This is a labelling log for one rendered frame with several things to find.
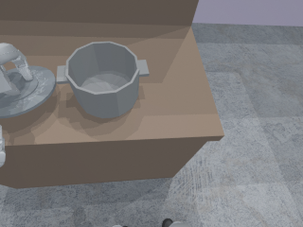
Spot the left robot hand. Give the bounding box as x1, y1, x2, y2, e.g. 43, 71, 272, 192
0, 43, 33, 96

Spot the knob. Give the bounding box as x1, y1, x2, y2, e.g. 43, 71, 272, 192
7, 72, 26, 89

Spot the lid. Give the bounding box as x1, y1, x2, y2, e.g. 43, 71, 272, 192
0, 65, 57, 119

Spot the pot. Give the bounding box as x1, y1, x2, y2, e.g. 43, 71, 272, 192
56, 41, 150, 118

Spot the table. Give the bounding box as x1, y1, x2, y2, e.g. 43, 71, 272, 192
0, 0, 224, 189

